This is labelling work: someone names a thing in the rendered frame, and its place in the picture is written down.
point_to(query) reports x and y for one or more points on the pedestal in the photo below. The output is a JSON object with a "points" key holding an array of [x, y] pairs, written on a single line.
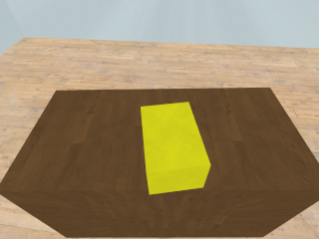
{"points": [[82, 169]]}

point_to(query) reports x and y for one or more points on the carton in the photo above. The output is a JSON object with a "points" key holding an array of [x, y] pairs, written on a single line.
{"points": [[175, 155]]}

